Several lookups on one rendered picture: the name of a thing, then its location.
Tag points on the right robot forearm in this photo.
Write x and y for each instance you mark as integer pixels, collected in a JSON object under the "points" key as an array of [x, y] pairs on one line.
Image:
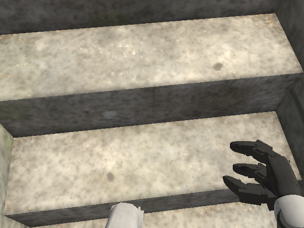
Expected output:
{"points": [[289, 212]]}

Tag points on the robot left thigh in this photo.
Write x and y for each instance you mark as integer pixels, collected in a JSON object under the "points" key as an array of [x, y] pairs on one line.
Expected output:
{"points": [[125, 215]]}

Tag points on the right robot hand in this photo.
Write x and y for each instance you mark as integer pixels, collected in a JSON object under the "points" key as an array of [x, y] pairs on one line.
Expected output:
{"points": [[277, 179]]}

